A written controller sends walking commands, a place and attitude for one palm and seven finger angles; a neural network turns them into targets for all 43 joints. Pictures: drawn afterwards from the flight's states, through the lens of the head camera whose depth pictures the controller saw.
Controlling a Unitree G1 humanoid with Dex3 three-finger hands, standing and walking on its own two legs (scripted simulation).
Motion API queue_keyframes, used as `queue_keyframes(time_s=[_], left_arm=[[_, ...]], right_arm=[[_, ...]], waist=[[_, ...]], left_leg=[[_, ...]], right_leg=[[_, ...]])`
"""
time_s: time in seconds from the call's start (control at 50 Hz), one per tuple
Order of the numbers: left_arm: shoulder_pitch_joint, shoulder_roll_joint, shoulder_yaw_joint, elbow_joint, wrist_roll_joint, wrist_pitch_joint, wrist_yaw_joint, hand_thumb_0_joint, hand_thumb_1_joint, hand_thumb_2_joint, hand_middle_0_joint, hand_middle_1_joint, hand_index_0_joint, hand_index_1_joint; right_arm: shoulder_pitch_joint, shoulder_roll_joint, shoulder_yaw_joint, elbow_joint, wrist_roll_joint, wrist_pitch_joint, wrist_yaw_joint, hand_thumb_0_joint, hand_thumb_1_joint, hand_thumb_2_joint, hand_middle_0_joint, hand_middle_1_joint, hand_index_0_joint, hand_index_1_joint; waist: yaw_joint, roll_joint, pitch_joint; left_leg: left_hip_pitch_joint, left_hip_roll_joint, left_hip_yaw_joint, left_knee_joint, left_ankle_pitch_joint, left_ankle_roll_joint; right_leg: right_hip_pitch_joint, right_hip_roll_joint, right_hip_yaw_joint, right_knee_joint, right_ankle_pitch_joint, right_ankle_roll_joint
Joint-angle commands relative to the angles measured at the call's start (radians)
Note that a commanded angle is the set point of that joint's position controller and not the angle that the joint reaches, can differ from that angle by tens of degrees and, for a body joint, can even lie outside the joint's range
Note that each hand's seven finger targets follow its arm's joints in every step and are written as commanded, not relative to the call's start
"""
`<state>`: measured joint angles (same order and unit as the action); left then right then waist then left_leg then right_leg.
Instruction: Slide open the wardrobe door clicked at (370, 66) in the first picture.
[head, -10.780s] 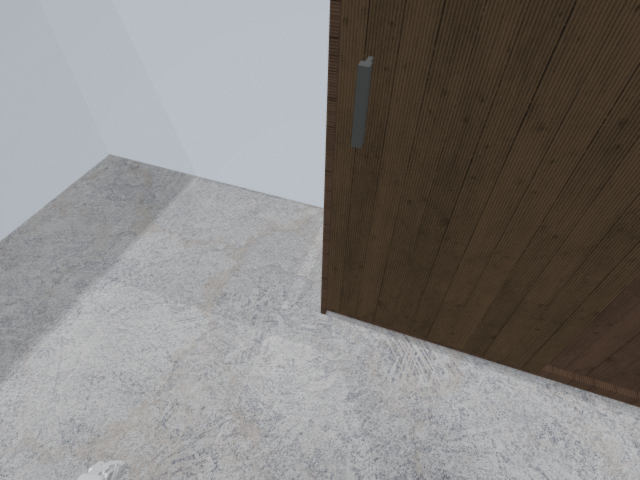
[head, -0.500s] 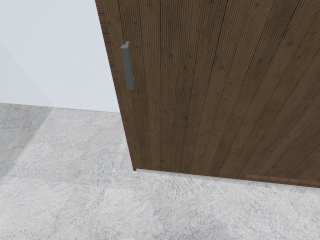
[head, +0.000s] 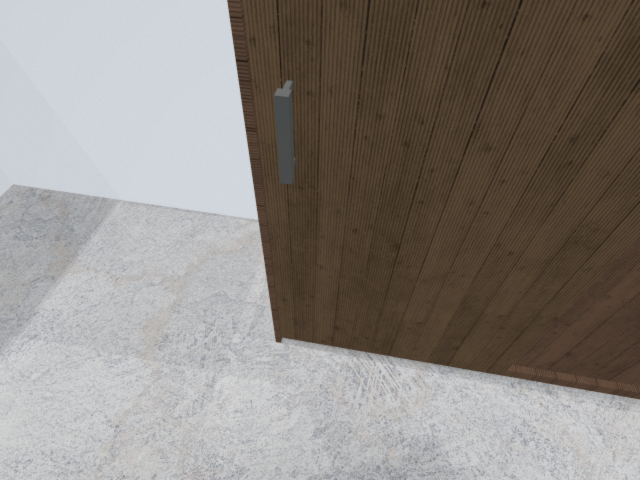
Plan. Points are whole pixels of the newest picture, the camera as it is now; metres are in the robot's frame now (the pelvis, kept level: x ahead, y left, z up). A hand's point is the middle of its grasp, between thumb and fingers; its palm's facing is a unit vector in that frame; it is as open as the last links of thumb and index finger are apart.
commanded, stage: come to a stop and stand still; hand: left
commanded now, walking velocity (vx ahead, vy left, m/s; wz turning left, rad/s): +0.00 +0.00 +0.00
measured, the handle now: (287, 134) +0.61 +0.11 +0.10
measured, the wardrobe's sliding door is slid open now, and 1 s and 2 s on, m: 0.00 0.00 0.00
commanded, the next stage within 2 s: look again from close up in 0.08 s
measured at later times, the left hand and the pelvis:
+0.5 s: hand out of the picture +0.00 +0.15 -0.17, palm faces +0.03 -0.98 -0.17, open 7.4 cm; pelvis +0.01 -0.01 +0.00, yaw +0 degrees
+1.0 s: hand out of the picture -0.03 +0.12 -0.18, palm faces +0.06 -0.99 -0.15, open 7.4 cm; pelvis +0.01 -0.02 +0.00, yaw +0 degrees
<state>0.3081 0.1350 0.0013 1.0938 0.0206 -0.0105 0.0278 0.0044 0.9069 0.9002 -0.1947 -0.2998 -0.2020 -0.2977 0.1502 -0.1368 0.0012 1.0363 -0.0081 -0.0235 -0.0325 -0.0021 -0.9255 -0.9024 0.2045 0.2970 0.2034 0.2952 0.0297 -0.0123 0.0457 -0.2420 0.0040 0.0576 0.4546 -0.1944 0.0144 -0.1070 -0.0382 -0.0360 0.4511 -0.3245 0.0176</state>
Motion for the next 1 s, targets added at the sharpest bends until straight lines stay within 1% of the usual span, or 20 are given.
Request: queue_keyframes(time_s=[0.0, 0.06, 0.14, 0.16, 0.26, 0.32, 0.38, 0.4, 0.42, 0.52, 0.54, 0.56, 0.64, 0.68, 0.7, 0.72, 0.8, 0.84, 0.94, 0.98], left_arm=[[0.073, 0.093, 0.016, -0.025, 0.0, -0.011, 0.007, 0.0, 0.9, 0.9, -0.2, -0.3, -0.2, -0.3], [0.071, 0.091, 0.018, -0.025, -0.001, -0.012, 0.008, 0.0, 0.9, 0.9, -0.2, -0.3, -0.2, -0.3], [0.065, 0.098, 0.017, -0.022, -0.004, -0.01, 0.007, 0.0, 0.9, 0.9, -0.2, -0.3, -0.2, -0.3], [0.066, 0.097, 0.018, -0.02, -0.004, -0.01, 0.008, 0.0, 0.9, 0.9, -0.2, -0.3, -0.2, -0.3], [0.067, 0.101, 0.015, -0.014, -0.008, -0.012, 0.008, 0.0, 0.9, 0.9, -0.2, -0.3, -0.2, -0.3], [0.073, 0.098, 0.014, -0.012, -0.009, -0.012, 0.01, 0.0, 0.9, 0.9, -0.2, -0.3, -0.2, -0.3], [0.08, 0.093, 0.013, -0.009, -0.01, -0.012, 0.01, 0.0, 0.9, 0.9, -0.2, -0.3, -0.2, -0.3], [0.077, 0.092, 0.011, -0.005, -0.01, -0.012, 0.011, 0.0, 0.9, 0.9, -0.2, -0.3, -0.2, -0.3], [0.084, 0.09, 0.013, -0.008, -0.01, -0.013, 0.011, 0.0, 0.9, 0.9, -0.2, -0.3, -0.2, -0.3], [0.1, 0.076, 0.011, 0.001, -0.01, -0.014, 0.014, 0.0, 0.9, 0.9, -0.2, -0.3, -0.2, -0.3], [0.105, 0.075, 0.011, 0.0, -0.011, -0.014, 0.014, 0.0, 0.9, 0.9, -0.2, -0.3, -0.2, -0.3], [0.111, 0.069, 0.011, 0.002, -0.011, -0.015, 0.014, 0.0, 0.9, 0.9, -0.2, -0.3, -0.2, -0.3], [0.122, 0.06, 0.01, 0.006, -0.009, -0.016, 0.016, 0.0, 0.9, 0.9, -0.2, -0.3, -0.2, -0.3], [0.128, 0.057, 0.01, 0.009, -0.01, -0.017, 0.016, 0.0, 0.9, 0.9, -0.2, -0.3, -0.2, -0.3], [0.131, 0.055, 0.009, 0.011, -0.008, -0.017, 0.016, 0.0, 0.9, 0.9, -0.2, -0.3, -0.2, -0.3], [0.133, 0.054, 0.009, 0.011, -0.008, -0.018, 0.017, 0.0, 0.9, 0.9, -0.2, -0.3, -0.2, -0.3], [0.14, 0.055, 0.009, 0.014, -0.006, -0.02, 0.017, 0.0, 0.9, 0.9, -0.2, -0.3, -0.2, -0.3], [0.141, 0.053, 0.008, 0.016, -0.008, -0.02, 0.017, 0.0, 0.9, 0.9, -0.2, -0.3, -0.2, -0.3], [0.149, 0.054, 0.009, 0.016, -0.008, -0.021, 0.017, 0.0, 0.9, 0.9, -0.2, -0.3, -0.2, -0.3], [0.151, 0.051, 0.01, 0.019, -0.008, -0.021, 0.015, 0.0, 0.9, 0.9, -0.2, -0.3, -0.2, -0.3]], right_arm=[[0.1, -0.103, -0.023, 0.003, -0.001, 0.0, 0.001, 0.0, -0.9, -0.9, 0.2, 0.3, 0.2, 0.3], [0.109, -0.102, -0.02, 0.013, -0.003, -0.003, 0.001, 0.0, -0.9, -0.9, 0.2, 0.3, 0.2, 0.3], [0.117, -0.103, -0.015, 0.026, -0.003, -0.004, 0.0, 0.0, -0.9, -0.9, 0.2, 0.3, 0.2, 0.3], [0.12, -0.101, -0.014, 0.031, -0.004, -0.004, 0.0, 0.0, -0.9, -0.9, 0.2, 0.3, 0.2, 0.3], [0.145, -0.101, -0.008, 0.051, -0.003, -0.005, 0.0, 0.0, -0.9, -0.9, 0.2, 0.3, 0.2, 0.3], [0.162, -0.095, -0.008, 0.061, -0.001, -0.004, -0.001, 0.0, -0.9, -0.9, 0.2, 0.3, 0.2, 0.3], [0.178, -0.09, -0.007, 0.071, -0.001, -0.003, -0.001, 0.0, -0.9, -0.9, 0.2, 0.3, 0.2, 0.3], [0.179, -0.088, -0.007, 0.073, 0.0, -0.002, -0.001, 0.0, -0.9, -0.9, 0.2, 0.3, 0.2, 0.3], [0.187, -0.081, -0.006, 0.077, 0.0, -0.004, -0.002, 0.0, -0.9, -0.9, 0.2, 0.3, 0.2, 0.3], [0.202, -0.069, -0.008, 0.085, 0.0, -0.002, -0.003, 0.0, -0.9, -0.9, 0.2, 0.3, 0.2, 0.3], [0.205, -0.068, -0.007, 0.087, 0.0, -0.003, -0.003, 0.0, -0.9, -0.9, 0.2, 0.3, 0.2, 0.3], [0.204, -0.064, -0.009, 0.088, -0.001, -0.003, -0.004, 0.0, -0.9, -0.9, 0.2, 0.3, 0.2, 0.3], [0.208, -0.058, -0.009, 0.09, -0.001, -0.004, -0.005, 0.0, -0.9, -0.9, 0.2, 0.3, 0.2, 0.3], [0.21, -0.057, -0.009, 0.092, 0.0, -0.003, -0.006, 0.0, -0.9, -0.9, 0.2, 0.3, 0.2, 0.3], [0.206, -0.056, -0.01, 0.09, 0.0, -0.003, -0.006, 0.0, -0.9, -0.9, 0.2, 0.3, 0.2, 0.3], [0.208, -0.054, -0.01, 0.09, 0.0, -0.004, -0.006, 0.0, -0.9, -0.9, 0.2, 0.3, 0.2, 0.3], [0.206, -0.055, -0.01, 0.089, 0.0, -0.004, -0.006, 0.0, -0.9, -0.9, 0.2, 0.3, 0.2, 0.3], [0.202, -0.056, -0.009, 0.089, 0.0, -0.003, -0.007, 0.0, -0.9, -0.9, 0.2, 0.3, 0.2, 0.3], [0.198, -0.061, -0.008, 0.085, -0.001, -0.004, -0.007, 0.0, -0.9, -0.9, 0.2, 0.3, 0.2, 0.3], [0.202, -0.061, -0.008, 0.089, -0.003, -0.002, -0.007, 0.0, -0.9, -0.9, 0.2, 0.3, 0.2, 0.3]], waist=[[-0.021, -0.003, 0.002], [-0.022, 0.005, -0.019], [-0.018, 0.026, -0.005], [-0.018, 0.016, -0.002], [-0.017, 0.019, -0.004], [-0.018, 0.002, 0.005], [-0.018, 0.005, 0.011], [-0.019, 0.012, 0.026], [-0.019, 0.004, 0.017], [-0.021, 0.008, 0.035], [-0.02, 0.008, 0.026], [-0.02, 0.018, 0.025], [-0.022, 0.005, 0.039], [-0.023, 0.007, 0.041], [-0.022, 0.001, 0.045], [-0.023, 0.006, 0.035], [-0.022, -0.002, 0.044], [-0.024, 0.007, 0.051], [-0.021, 0.007, 0.04], [-0.021, 0.011, 0.047]], left_leg=[[0.083, 0.1, -0.101, -0.076, 0.191, 0.019], [0.094, 0.099, -0.102, -0.082, 0.209, 0.018], [0.086, 0.097, -0.103, -0.09, 0.21, 0.017], [0.087, 0.097, -0.105, -0.092, 0.209, 0.017], [0.083, 0.095, -0.098, -0.091, 0.214, 0.014], [0.081, 0.095, -0.098, -0.09, 0.205, 0.014], [0.079, 0.093, -0.093, -0.092, 0.183, 0.011], [0.069, 0.092, -0.096, -0.089, 0.184, 0.011], [0.07, 0.093, -0.092, -0.091, 0.19, 0.011], [0.066, 0.09, -0.089, -0.089, 0.161, 0.009], [0.069, 0.089, -0.09, -0.086, 0.163, 0.009], [0.073, 0.089, -0.089, -0.085, 0.158, 0.009], [0.073, 0.092, -0.086, -0.078, 0.173, 0.01], [0.075, 0.091, -0.089, -0.082, 0.155, 0.009], [0.079, 0.092, -0.089, -0.075, 0.171, 0.011], [0.082, 0.093, -0.085, -0.076, 0.176, 0.01], [0.079, 0.093, -0.083, -0.073, 0.176, 0.007], [0.077, 0.092, -0.083, -0.077, 0.163, 0.006], [0.08, 0.092, -0.083, -0.072, 0.172, 0.006], [0.079, 0.09, -0.076, -0.072, 0.128, 0.003]], right_leg=[[-0.087, -0.076, 0.064, -0.092, 0.203, -0.031], [-0.07, -0.078, 0.06, -0.09, 0.207, -0.033], [-0.063, -0.078, 0.056, -0.096, 0.192, -0.033], [-0.062, -0.078, 0.055, -0.098, 0.191, -0.034], [-0.044, -0.079, 0.055, -0.106, 0.202, -0.038], [-0.043, -0.078, 0.054, -0.111, 0.197, -0.04], [-0.046, -0.075, 0.055, -0.118, 0.182, -0.043], [-0.051, -0.072, 0.058, -0.119, 0.182, -0.044], [-0.044, -0.075, 0.056, -0.117, 0.19, -0.045], [-0.062, -0.07, 0.057, -0.124, 0.165, -0.047], [-0.06, -0.071, 0.058, -0.123, 0.165, -0.048], [-0.065, -0.07, 0.058, -0.123, 0.161, -0.048], [-0.075, -0.069, 0.058, -0.123, 0.179, -0.048], [-0.083, -0.067, 0.06, -0.126, 0.158, -0.049], [-0.085, -0.066, 0.064, -0.127, 0.178, -0.049], [-0.08, -0.068, 0.063, -0.125, 0.186, -0.049], [-0.081, -0.066, 0.064, -0.128, 0.199, -0.049], [-0.088, -0.065, 0.067, -0.131, 0.182, -0.05], [-0.081, -0.067, 0.064, -0.131, 0.193, -0.05], [-0.088, -0.065, 0.067, -0.141, 0.146, -0.053]])
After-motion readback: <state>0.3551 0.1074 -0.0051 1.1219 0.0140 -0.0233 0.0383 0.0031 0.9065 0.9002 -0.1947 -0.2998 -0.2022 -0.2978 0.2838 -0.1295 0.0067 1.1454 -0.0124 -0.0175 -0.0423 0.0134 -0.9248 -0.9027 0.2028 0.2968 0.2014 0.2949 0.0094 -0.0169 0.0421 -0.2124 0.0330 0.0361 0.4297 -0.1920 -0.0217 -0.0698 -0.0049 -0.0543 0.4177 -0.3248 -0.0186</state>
